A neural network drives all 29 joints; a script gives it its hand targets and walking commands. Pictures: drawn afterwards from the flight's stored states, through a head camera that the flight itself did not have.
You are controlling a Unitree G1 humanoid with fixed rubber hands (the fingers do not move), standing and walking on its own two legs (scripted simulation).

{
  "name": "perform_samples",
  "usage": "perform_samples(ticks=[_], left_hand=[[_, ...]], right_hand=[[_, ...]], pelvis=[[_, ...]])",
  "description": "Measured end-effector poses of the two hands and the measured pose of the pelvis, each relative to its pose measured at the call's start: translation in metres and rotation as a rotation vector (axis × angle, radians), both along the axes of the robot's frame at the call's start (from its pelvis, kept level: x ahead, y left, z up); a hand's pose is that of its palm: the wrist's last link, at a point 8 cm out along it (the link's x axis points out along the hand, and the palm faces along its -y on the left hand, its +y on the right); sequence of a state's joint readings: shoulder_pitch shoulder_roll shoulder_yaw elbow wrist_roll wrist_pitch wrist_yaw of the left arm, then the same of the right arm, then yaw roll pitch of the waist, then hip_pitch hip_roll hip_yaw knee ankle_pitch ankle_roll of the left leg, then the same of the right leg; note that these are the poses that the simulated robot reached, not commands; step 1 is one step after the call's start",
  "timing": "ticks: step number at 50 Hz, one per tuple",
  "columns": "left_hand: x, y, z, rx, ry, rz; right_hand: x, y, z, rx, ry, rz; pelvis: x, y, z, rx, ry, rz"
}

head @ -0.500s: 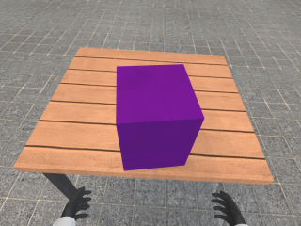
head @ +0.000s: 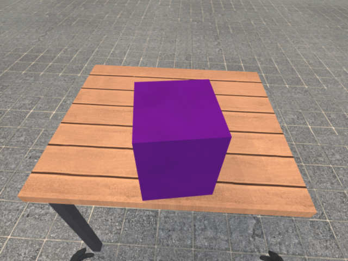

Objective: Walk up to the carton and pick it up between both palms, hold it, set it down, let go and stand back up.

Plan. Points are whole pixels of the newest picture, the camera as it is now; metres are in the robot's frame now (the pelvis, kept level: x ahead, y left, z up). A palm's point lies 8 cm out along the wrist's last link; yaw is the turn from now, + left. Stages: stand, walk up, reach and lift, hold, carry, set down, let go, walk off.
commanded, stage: stand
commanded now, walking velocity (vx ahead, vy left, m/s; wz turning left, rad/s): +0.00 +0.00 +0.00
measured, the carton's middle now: (175, 140) +0.41 +0.01 +0.04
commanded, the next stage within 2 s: none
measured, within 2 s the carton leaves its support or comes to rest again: neither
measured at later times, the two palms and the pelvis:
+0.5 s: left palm out of the picture -0.01 +0.26 -0.13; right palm out of the picture -0.02 -0.23 -0.12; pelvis -0.04 +0.02 +0.00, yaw +1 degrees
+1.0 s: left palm out of the picture -0.04 +0.26 -0.14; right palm out of the picture -0.03 -0.23 -0.13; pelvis -0.05 +0.02 +0.00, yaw +0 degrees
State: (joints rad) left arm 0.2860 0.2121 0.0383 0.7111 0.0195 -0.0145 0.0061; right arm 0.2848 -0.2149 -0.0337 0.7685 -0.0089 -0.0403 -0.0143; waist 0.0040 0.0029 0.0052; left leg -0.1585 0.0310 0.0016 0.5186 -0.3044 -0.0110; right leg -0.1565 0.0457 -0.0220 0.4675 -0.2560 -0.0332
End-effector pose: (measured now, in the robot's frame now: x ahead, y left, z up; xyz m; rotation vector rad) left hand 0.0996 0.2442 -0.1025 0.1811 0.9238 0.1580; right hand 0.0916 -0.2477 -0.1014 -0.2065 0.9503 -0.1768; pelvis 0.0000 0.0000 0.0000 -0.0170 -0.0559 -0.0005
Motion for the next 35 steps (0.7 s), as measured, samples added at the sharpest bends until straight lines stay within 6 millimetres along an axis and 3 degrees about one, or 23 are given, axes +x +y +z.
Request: perform_samples(ticks=[8,24,35], left_hand=[[-0.044,0.006,-0.014,-0.004,0.099,0.017],[-0.101,0.016,-0.027,-0.010,0.204,0.028],[-0.143,0.025,-0.033,-0.002,0.308,0.051]], right_hand=[[-0.041,-0.002,-0.007,-0.012,0.083,-0.011],[-0.106,0.014,-0.018,0.002,0.189,-0.022],[-0.132,0.016,-0.024,0.001,0.252,-0.040]], pelvis=[[-0.011,0.003,0.000,-0.001,-0.014,0.006],[-0.043,0.014,-0.002,0.002,-0.025,0.010],[-0.054,0.021,-0.005,0.006,-0.013,0.007]])
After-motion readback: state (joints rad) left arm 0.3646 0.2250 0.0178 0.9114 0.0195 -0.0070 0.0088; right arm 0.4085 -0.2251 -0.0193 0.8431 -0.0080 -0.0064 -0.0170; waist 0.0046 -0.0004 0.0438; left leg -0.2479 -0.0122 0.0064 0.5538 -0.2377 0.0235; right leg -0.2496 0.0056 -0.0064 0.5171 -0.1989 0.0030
